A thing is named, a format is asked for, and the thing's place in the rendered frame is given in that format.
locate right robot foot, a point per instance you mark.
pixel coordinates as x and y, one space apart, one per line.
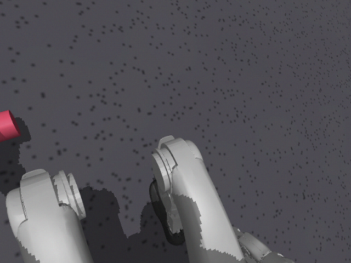
160 211

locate right robot hand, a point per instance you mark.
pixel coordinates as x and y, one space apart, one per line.
253 249

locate bottle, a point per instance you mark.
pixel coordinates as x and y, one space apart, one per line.
8 126

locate right robot arm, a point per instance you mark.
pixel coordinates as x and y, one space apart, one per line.
275 257

